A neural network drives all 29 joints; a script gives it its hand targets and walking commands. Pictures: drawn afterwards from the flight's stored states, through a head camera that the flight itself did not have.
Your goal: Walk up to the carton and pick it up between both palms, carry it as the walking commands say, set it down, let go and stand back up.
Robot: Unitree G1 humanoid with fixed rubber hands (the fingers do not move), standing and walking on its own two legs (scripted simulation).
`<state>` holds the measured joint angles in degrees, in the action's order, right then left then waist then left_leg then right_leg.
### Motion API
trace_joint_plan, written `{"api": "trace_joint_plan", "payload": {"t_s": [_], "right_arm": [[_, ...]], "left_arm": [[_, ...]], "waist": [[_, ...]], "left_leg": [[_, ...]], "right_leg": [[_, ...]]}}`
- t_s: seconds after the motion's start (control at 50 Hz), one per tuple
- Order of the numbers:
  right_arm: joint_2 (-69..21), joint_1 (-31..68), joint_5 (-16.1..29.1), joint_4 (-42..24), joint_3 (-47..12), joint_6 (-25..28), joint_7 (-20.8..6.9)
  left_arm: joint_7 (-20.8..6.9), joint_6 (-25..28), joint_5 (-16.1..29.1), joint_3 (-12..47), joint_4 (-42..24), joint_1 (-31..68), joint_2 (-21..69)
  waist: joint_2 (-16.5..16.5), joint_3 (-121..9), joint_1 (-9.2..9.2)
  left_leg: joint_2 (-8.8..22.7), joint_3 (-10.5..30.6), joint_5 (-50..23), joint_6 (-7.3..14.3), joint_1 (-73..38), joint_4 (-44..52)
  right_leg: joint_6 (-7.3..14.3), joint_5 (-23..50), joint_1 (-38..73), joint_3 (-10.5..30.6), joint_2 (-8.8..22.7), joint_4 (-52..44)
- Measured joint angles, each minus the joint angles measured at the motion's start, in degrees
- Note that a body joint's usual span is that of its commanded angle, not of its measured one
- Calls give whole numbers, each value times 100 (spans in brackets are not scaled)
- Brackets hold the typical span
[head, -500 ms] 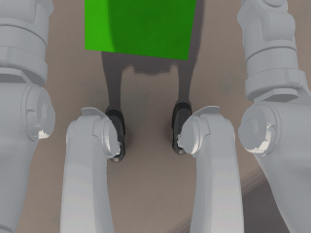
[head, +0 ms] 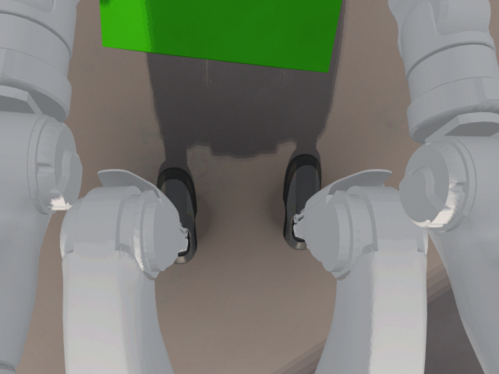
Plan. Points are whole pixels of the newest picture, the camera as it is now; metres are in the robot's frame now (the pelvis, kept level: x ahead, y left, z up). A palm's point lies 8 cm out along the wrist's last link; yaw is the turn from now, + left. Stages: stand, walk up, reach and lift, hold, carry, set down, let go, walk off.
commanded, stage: reach and lift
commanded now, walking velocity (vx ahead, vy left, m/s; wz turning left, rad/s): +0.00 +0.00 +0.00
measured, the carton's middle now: out of the picture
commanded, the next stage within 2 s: none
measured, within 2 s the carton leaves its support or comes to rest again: leaves its support in 1.68 s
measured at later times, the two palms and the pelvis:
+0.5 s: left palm out of the picture +0.57 +0.18 -0.21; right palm out of the picture +0.56 -0.17 -0.19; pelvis +0.00 +0.00 +0.00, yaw +0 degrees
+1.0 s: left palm out of the picture +0.57 +0.17 -0.21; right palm out of the picture +0.57 -0.15 -0.19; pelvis +0.00 +0.00 +0.00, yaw +0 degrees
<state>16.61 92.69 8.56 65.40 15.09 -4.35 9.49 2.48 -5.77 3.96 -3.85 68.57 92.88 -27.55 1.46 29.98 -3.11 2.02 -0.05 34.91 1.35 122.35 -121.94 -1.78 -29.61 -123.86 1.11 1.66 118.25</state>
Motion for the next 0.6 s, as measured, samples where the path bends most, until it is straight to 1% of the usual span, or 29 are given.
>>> {"api": "trace_joint_plan", "payload": {"t_s": [0.34, 0.46, 0.6], "right_arm": [[30, 10, 61, 9, -26, 25, -14], [29, 17, 68, 9, -60, 25, -59], [30, 87, 71, 9, -132, 21, -164]], "left_arm": [[0, 20, 0, 25, -8, 4, 0], [-9, 20, 0, 73, -10, 5, 1], [-109, 20, 1, 105, -31, 45, 74]], "waist": [[1, -6, 12], [1, -4, 12], [1, -1, 37]], "left_leg": [[0, 0, 29, -9, 12, -40], [0, 0, 29, -9, 12, -40], [0, 0, 29, -9, 12, -40]], "right_leg": [[0, -29, -20, 5, -6, 46], [0, -29, -20, 6, -9, 47], [0, -29, -20, 8, -12, 47]]}}
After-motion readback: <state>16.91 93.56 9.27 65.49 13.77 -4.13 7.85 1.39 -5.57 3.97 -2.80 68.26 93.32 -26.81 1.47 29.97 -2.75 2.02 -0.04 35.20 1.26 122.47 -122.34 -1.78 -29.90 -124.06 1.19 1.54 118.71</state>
